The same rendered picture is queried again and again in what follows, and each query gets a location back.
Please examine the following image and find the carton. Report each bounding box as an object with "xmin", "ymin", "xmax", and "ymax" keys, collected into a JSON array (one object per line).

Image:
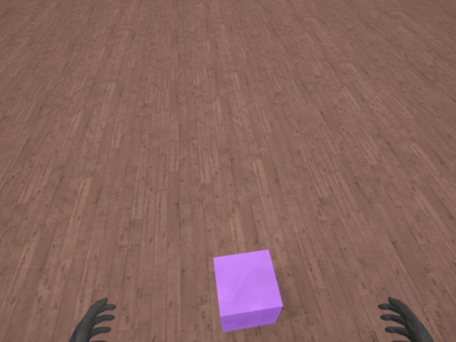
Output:
[{"xmin": 213, "ymin": 249, "xmax": 283, "ymax": 332}]

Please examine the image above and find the left robot hand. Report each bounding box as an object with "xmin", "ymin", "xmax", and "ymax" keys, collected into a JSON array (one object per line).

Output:
[{"xmin": 69, "ymin": 298, "xmax": 116, "ymax": 342}]

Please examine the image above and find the right robot hand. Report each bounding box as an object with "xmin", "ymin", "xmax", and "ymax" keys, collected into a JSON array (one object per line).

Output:
[{"xmin": 378, "ymin": 297, "xmax": 434, "ymax": 342}]

